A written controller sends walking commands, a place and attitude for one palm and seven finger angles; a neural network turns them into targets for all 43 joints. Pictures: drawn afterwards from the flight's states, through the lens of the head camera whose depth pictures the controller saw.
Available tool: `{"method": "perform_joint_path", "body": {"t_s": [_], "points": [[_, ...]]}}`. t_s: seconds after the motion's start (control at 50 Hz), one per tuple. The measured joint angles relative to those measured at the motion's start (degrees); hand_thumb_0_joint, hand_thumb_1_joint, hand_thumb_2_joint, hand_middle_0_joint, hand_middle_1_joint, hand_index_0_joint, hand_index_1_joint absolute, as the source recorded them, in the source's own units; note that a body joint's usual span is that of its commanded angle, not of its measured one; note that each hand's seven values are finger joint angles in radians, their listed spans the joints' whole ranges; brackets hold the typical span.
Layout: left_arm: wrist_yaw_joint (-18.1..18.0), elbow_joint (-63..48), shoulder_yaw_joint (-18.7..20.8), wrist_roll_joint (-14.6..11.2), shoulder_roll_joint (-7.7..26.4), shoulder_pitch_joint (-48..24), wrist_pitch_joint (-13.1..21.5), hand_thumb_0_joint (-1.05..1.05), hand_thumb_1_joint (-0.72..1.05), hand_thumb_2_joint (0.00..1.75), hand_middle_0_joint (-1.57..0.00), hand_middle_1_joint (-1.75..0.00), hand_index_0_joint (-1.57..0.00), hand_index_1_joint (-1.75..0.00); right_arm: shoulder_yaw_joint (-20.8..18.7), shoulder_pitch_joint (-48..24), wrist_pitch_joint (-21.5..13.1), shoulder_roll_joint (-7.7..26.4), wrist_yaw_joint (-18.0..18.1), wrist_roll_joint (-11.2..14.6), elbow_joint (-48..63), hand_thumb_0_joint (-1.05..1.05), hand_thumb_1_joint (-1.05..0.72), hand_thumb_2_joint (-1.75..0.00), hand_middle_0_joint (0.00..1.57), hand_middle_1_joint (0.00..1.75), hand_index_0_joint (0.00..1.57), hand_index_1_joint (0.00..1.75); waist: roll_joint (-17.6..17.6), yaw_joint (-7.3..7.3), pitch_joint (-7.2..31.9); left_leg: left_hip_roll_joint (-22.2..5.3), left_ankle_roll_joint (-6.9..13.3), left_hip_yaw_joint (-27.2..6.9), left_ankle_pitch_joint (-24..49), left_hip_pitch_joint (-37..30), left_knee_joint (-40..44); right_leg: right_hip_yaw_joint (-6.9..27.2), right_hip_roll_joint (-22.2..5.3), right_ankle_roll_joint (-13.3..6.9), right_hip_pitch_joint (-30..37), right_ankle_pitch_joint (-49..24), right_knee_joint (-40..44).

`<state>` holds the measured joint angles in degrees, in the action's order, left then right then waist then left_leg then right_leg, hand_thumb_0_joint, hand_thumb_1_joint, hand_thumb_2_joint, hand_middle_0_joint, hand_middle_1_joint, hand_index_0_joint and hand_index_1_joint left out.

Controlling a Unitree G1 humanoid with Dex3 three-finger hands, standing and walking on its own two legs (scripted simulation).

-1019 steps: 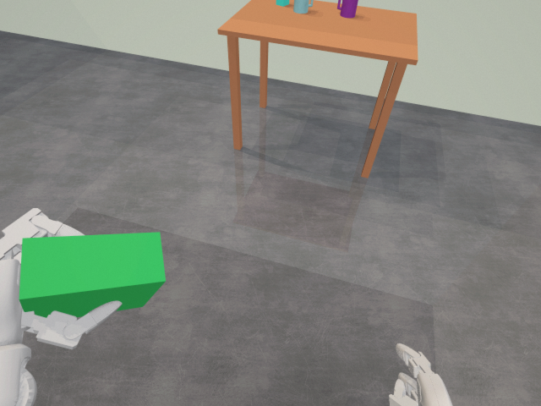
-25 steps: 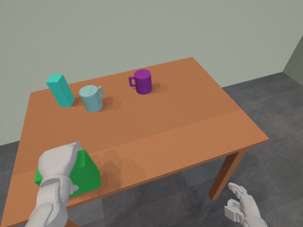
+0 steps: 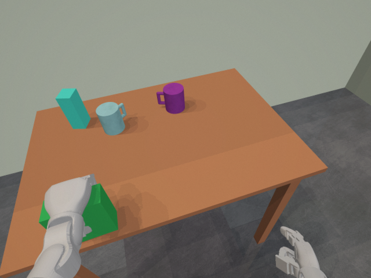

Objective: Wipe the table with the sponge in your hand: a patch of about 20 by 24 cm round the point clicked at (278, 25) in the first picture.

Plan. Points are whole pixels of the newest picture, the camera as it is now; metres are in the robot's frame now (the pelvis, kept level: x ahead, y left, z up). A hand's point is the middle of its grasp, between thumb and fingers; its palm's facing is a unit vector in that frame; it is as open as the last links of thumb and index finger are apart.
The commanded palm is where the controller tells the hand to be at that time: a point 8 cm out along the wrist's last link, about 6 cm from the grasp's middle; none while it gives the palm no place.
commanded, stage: wipe forward along the first lane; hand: left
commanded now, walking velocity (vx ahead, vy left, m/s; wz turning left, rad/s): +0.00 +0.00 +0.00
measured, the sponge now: (86, 220) +0.23 +0.29 -0.04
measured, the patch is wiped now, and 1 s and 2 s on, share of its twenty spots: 0.00 0.45 0.60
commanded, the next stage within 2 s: slide across to the middle lane in 1.60 s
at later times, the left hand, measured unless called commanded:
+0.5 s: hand (82, 185) +0.30 +0.31 +0.00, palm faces -0.09 -0.02 -1.00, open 9.8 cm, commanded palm +0.28 +0.31 +0.04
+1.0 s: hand (80, 166) +0.35 +0.34 +0.00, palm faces -0.12 -0.01 -0.99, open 9.8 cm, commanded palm +0.33 +0.34 +0.04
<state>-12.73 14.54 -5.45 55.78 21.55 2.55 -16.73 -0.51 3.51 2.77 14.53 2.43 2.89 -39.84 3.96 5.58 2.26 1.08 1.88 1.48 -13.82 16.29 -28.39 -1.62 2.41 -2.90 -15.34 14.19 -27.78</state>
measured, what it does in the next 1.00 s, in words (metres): stands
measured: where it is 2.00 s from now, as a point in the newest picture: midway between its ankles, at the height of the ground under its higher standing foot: outside the picture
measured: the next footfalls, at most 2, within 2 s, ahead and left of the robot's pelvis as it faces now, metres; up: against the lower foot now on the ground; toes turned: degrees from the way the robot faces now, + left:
none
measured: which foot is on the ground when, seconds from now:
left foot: down 0.00-1.00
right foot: down 0.00-1.00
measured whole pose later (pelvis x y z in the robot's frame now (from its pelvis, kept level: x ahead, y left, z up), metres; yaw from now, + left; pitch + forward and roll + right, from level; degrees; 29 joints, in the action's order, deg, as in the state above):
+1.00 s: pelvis +0.00 +0.01 -0.01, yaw +1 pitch +11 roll -1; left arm -14.0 45.9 0.1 57.6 29.1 -25.6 -8.5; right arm -1.1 11.3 5.7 16.1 2.1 4.1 -40.7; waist 3.0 0.8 5.7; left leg 1.0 2.6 0.5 -16.6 31.2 -37.0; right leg -2.8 2.4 -2.2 -28.8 16.1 -34.1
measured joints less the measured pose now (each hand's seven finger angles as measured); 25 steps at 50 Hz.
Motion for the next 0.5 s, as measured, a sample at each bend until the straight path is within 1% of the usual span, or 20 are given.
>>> {"method": "perform_joint_path", "body": {"t_s": [0.06,0.16,0.32,0.5], "points": [[-0.52,1.12,0.27,-0.06,0.05,-0.86,0.53,0.0,-0.47,1.03,-0.77,-1.34,-0.77,-1.35,-0.08,0.4,0.08,0.24,0.15,0.09,-0.3,0.01,-0.91,-0.9,0.2,0.3,0.21,0.3,0.06,-0.08,0.05,0.04,0.02,-0.05,-0.07,0.61,-0.39,-0.06,-0.05,0.02,-0.61,0.13,-0.45],[-1.08,5.25,0.6,0.1,0.62,-5.02,0.84,0.0,-0.47,1.03,-0.77,-1.34,-0.77,-1.35,-0.04,0.99,0.4,0.44,0.56,0.47,-1.21,0.01,-0.91,-0.9,0.2,0.3,0.21,0.3,-0.19,-0.32,0.29,0.16,-0.02,-0.41,-0.11,2.12,-1.21,-0.45,-0.18,-0.01,-2.05,0.38,-1.37],[-0.4,12.36,1.33,0.39,1.91,-11.51,1.24,0.0,-0.48,1.03,-0.77,-1.34,-0.77,-1.35,-0.09,2.54,1.16,0.67,0.58,0.92,-0.98,0.01,-0.91,-0.9,0.2,0.3,0.21,0.3,-0.31,-1.64,1.1,0.09,-0.08,-0.69,-0.58,5.07,-2.9,-0.78,-0.14,-0.08,-4.79,0.79,-2.79],[-1.12,16.85,3.24,0.55,3.12,-14.91,3.51,0.0,-0.48,1.03,-0.77,-1.34,-0.77,-1.34,-0.54,4.69,1.88,1.37,0.27,1.07,-0.74,0.01,-0.91,-0.9,0.2,0.3,0.21,0.3,-0.39,-2.62,2.13,-0.11,0.02,-0.57,-1.45,8.35,-4.94,-0.7,0.04,0.0,-7.93,1.36,-4.4]]}}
